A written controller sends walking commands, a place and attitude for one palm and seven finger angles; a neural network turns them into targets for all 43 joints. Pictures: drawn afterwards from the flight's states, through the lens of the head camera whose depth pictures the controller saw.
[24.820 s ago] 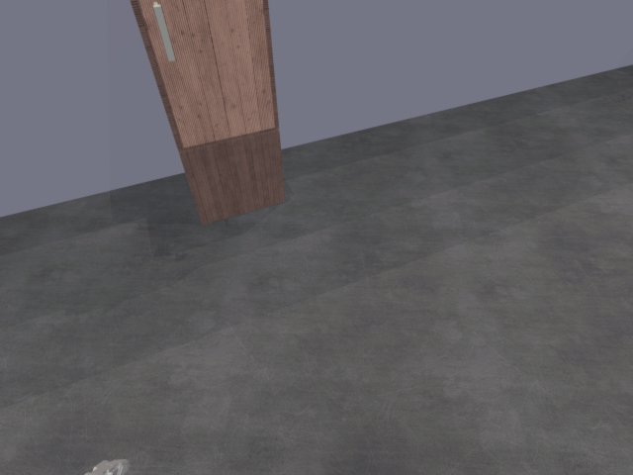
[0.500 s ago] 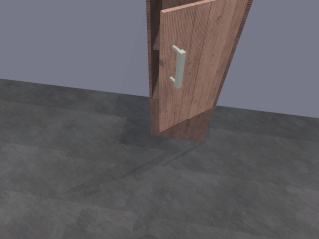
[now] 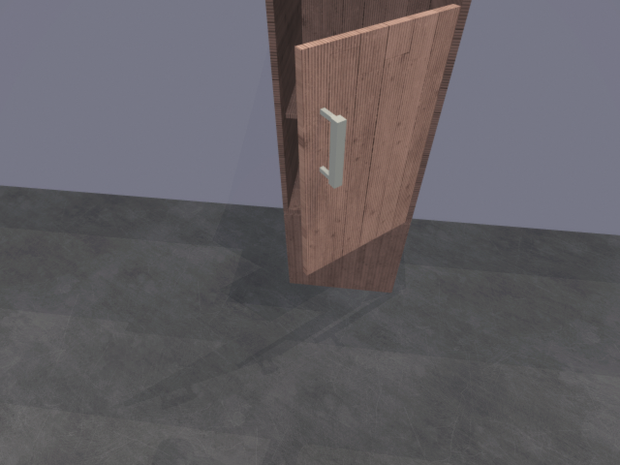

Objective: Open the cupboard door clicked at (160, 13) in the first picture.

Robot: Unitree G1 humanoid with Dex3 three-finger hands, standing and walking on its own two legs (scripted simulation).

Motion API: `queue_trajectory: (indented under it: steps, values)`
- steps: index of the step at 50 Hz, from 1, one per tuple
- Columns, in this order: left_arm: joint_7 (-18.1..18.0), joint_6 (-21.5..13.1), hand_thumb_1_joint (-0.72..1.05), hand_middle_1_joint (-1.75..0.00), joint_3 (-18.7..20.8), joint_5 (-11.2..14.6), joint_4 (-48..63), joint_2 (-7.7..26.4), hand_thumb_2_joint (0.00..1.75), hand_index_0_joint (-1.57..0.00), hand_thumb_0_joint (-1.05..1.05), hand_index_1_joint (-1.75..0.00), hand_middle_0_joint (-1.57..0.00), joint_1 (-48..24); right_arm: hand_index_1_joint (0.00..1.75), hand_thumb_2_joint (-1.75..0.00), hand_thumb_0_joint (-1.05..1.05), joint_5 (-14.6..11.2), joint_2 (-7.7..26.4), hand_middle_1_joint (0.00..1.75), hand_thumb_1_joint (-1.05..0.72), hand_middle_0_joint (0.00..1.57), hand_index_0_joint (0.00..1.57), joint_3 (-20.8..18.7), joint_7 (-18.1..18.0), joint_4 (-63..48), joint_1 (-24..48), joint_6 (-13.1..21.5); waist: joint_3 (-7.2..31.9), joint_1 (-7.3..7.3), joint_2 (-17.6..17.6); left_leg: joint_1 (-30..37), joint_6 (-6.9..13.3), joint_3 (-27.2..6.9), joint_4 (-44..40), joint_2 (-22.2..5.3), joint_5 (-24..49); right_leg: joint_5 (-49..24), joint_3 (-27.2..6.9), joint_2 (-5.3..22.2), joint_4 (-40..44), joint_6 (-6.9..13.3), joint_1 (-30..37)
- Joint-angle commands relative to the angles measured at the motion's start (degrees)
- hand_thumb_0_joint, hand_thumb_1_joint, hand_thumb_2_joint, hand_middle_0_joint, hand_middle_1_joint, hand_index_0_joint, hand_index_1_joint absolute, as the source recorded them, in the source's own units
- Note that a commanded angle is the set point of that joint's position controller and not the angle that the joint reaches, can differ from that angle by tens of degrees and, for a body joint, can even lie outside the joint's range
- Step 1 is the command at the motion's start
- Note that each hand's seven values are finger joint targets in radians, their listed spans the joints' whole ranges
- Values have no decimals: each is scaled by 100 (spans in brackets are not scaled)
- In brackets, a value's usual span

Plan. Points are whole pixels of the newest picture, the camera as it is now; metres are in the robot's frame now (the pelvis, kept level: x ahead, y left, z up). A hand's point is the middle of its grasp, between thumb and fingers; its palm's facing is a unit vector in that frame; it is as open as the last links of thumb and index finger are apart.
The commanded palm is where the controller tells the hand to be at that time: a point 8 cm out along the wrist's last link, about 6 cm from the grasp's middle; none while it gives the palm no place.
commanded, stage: let the arm hang, fingers relaxed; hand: left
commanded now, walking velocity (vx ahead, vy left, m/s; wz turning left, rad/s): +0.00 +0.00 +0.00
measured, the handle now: (330, 148) +0.65 +0.00 +0.06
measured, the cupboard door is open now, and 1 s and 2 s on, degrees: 41 41 41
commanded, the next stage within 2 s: look to check the result in 0.12 s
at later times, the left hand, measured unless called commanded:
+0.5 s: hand out of the picture +0.04 +0.20 -0.16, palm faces +0.02 -0.96 -0.28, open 7.4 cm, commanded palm none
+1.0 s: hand out of the picture +0.10 +0.21 -0.16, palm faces -0.03 -0.95 -0.30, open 7.4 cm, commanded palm none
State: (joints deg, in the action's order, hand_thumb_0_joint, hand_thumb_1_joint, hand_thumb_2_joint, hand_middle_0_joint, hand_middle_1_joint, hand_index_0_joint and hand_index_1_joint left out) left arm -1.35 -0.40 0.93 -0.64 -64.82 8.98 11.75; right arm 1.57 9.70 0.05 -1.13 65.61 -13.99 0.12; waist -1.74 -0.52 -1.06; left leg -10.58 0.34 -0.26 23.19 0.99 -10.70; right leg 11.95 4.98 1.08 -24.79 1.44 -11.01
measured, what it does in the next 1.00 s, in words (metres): stands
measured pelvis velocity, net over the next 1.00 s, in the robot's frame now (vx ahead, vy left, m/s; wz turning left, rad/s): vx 0.03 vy -0.01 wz -0.06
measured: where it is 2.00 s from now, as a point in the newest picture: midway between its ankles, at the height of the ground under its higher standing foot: outside the picture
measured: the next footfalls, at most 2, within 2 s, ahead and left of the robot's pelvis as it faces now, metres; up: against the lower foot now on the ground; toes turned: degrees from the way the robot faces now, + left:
left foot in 1.74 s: +0.12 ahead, +0.09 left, +0.00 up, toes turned -27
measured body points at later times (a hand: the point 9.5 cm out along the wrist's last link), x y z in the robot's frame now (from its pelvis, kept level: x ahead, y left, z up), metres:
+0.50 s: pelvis +0.01 -0.01 +0.00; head +0.03 -0.02 +0.45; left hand +0.04 +0.25 -0.14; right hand +0.04 -0.27 -0.16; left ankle +0.02 +0.12 -0.74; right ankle +0.02 -0.10 -0.74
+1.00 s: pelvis +0.03 -0.01 +0.00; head +0.04 -0.02 +0.45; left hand +0.10 +0.26 -0.14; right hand +0.09 -0.28 -0.15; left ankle +0.02 +0.12 -0.74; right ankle +0.02 -0.10 -0.74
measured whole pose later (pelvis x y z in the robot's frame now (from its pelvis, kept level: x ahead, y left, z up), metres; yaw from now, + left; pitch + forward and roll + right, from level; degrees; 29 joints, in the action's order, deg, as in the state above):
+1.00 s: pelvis +0.03 -0.01 +0.00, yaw -3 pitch -1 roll +0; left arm -1.0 0.2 2.0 -0.7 -63.2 14.8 8.5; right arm 1.5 15.3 -0.8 -1.4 63.0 -6.7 -0.3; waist -2.8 0.6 -1.2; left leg -8.3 -1.1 2.2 22.0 -1.7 -12.8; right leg 12.2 2.5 -1.7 -22.3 2.6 -9.4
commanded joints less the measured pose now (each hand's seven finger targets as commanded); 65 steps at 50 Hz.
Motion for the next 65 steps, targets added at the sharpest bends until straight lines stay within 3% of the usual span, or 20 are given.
queue_trajectory:
  steps: [1, 7, 19, 42, 43, 45, 46, 50, 53, 55, 57, 58, 59, 60, 61, 62, 63, 65]
  values:
    - [-23, -50, 90, -30, 171, -8, 137, 883, 90, -20, 0, -30, -20, 321, 30, -90, 0, -13, 622, 30, -90, 20, 20, -104, -37, -167, -223, 44, -290, 60, 4, -374, 111, -468, -509, -531, 44, 405, -699, 612, 714, 131, 0]
    - [-12, -95, 90, -30, 187, 0, 167, 984, 90, -20, 0, -30, -20, 219, 30, -90, 0, -25, 772, 30, -90, 20, 20, -125, -47, -207, -83, 77, -102, 54, 34, -162, 113, -470, -470, -577, 411, 4, -688, 626, 715, 149, 140]
    - [8, -140, 90, -30, 215, 2, 170, 1330, 90, -20, 0, -30, -20, 21, 30, -90, 0, -41, 1124, 30, -90, 20, 20, -170, -31, -225, 198, 59, -53, 50, 165, 57, 120, -415, -465, -603, 426, 49, -748, 668, 947, 180, 185]
    - [27, -195, 90, -30, 220, 4, 242, 1754, 90, -20, 0, -30, -20, -444, 30, -90, 0, -37, 1640, 30, -90, 20, 20, -188, -11, -304, 748, 108, 303, 50, 107, 443, 73, -434, -654, -741, 970, -1135, -818, 695, 929, 150, 583]
    - [28, -179, 90, -30, 231, 0, 270, 1755, 90, -20, 0, -30, -20, -467, 30, -90, 0, -36, 1618, 30, -90, 20, 20, -201, -22, -318, 722, 96, 291, 37, 123, 481, 58, -362, -574, -761, 971, -1290, -863, 691, 893, 149, 527]
    - [5, -64, 90, -30, 188, -5, 268, 1342, 90, -20, 0, -30, -20, -324, 30, -90, 0, -31, 1126, 30, -90, 20, 20, -128, -42, -281, 454, 21, 221, 7, 178, 376, -23, -157, -389, -781, 926, -1544, -923, 702, 707, 104, 422]
    - [3, -14, 90, -30, 186, -3, 288, 1283, 90, -20, 0, -30, -20, -228, 30, -90, 0, -32, 1052, 30, -90, 20, 20, -126, -58, -295, 341, -16, 216, 6, 220, 338, -49, -59, -282, -790, 844, -1605, -984, 696, 615, 104, 371]
    - [27, 119, 90, -30, 337, -42, 544, 1443, 90, -20, 0, -30, -20, -95, 30, -90, 0, -43, 1112, 30, -90, 20, 20, -272, -110, -580, 237, -88, 186, 10, 464, 108, -64, 267, 217, -740, 413, -1790, -1357, 758, 357, 255, 178]
    - [55, 186, 90, -30, 403, -49, 772, 1431, 90, -20, 0, -30, -20, -108, 30, -90, 0, -48, 1097, 30, -90, 20, 20, -344, -138, -770, 173, -109, 165, -21, 376, 165, -42, 334, 411, -774, 240, -1679, -1535, 709, 168, 333, -195]
    - [86, 224, 90, -30, 422, -56, 930, 1344, 90, -20, 0, -30, -20, -179, 30, -90, 0, -30, 1123, 30, -90, 20, 20, -380, -151, -875, 102, -108, 40, -49, 141, 187, 62, 140, 204, -992, 106, -1238, -1429, 452, -96, 237, -583]
    - [133, 244, 90, -30, 421, -56, 1096, 1137, 90, -20, 0, -30, -20, -195, 30, -90, 0, 6, 1314, 30, -90, 20, 20, -443, -178, -948, 18, -71, 83, -53, -551, 421, 383, -432, -286, -1601, 316, -737, -1015, -11, -999, 52, -1026]
    - [160, 269, 90, -30, 419, -54, 1177, 1026, 90, -20, 0, -30, -20, -222, 30, -90, 0, 19, 1405, 30, -90, 20, 20, -486, -191, -984, -44, -43, 79, -50, -1043, 444, 716, -773, -596, -2112, 761, 586, -672, -201, -1886, -49, -1249]
    - [166, 309, 90, -30, 441, -62, 1256, 1001, 90, -20, 0, -30, -20, -282, 30, -90, 0, 24, 1401, 30, -90, 20, 20, -478, -203, -1011, -91, -18, 50, -47, -1188, 411, 1030, -960, -759, -2458, 1135, 1700, -594, -157, -2845, -109, -1460]
    - [186, 331, 90, -30, 473, -64, 1327, 960, 90, -20, 0, -30, -20, -328, 30, -90, 0, 48, 1359, 30, -90, 20, 20, -469, -213, -1050, -81, -2, 56, -19, -924, 326, 1157, -919, -701, -2548, 1388, 1926, -691, -36, -3255, -136, -1532]
    - [209, 314, 90, -30, 474, -52, 1348, 855, 90, -20, 0, -30, -20, -288, 30, -90, 0, 65, 1327, 30, -90, 20, 20, -474, -213, -1103, 65, 20, 51, 89, -774, 348, 1103, -626, -489, -2440, 1796, 1880, -711, 88, -3078, -138, -1507]
    - [229, 299, 90, -30, 449, -48, 1357, 759, 90, -20, 0, -30, -20, -249, 30, -90, 0, 77, 1327, 30, -90, 20, 20, -478, -207, -1139, 117, 23, 78, 107, -677, 342, 962, -302, -328, -2305, 2034, 1814, -549, 118, -2688, -139, -1294]
    - [245, 292, 90, -30, 436, -46, 1347, 700, 90, -20, 0, -30, -20, -145, 30, -90, 0, 81, 1373, 30, -90, 20, 20, -489, -198, -1142, 132, 10, 133, 114, -786, 315, 816, -25, -159, -2176, 2072, 1721, -351, 74, -2307, -146, -1029]
    - [251, 263, 90, -30, 469, -41, 1282, 729, 90, -20, 0, -30, -20, 182, 30, -90, 0, 47, 1394, 30, -90, 20, 20, -521, -183, -1164, 138, -25, 155, 223, -592, 73, 509, 317, 373, -1951, 1740, 907, -139, -42, -1273, -120, -392]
